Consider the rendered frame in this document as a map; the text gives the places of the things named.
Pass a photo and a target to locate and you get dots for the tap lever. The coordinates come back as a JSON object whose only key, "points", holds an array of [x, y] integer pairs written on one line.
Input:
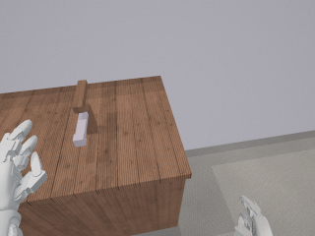
{"points": [[79, 138]]}

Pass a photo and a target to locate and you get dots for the robot left hand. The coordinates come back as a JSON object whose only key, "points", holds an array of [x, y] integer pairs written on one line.
{"points": [[14, 157]]}

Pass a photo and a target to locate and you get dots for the robot left forearm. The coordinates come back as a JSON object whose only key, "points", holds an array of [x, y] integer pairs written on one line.
{"points": [[9, 222]]}

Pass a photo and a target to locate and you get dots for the counter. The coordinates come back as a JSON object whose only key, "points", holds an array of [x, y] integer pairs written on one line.
{"points": [[127, 180]]}

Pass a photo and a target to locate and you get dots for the robot right hand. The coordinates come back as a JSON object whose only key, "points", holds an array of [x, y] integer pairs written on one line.
{"points": [[258, 225]]}

